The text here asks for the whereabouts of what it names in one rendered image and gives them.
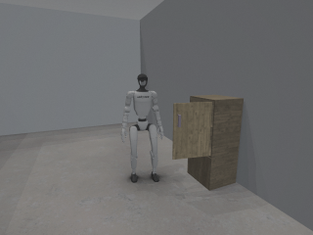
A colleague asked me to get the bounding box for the handle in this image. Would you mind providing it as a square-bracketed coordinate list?
[177, 115, 181, 127]

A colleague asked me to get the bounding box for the robot right hand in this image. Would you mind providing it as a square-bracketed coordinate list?
[120, 128, 128, 143]

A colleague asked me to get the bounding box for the cupboard door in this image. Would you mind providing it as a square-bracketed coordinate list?
[172, 102, 212, 160]

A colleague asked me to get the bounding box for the left robot forearm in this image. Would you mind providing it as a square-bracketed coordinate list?
[154, 109, 162, 126]

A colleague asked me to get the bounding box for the robot left upper arm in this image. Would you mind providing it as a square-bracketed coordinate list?
[151, 91, 158, 112]

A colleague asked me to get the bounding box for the robot right upper arm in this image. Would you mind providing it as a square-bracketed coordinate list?
[125, 91, 135, 113]

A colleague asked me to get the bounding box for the humanoid robot head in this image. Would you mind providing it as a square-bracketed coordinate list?
[136, 73, 149, 92]

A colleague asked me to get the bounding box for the right robot forearm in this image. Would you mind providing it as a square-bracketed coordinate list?
[122, 107, 129, 128]

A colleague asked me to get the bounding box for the left robot shin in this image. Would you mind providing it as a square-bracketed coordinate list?
[151, 153, 158, 174]

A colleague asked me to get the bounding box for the robot left hand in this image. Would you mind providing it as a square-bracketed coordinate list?
[156, 125, 164, 139]

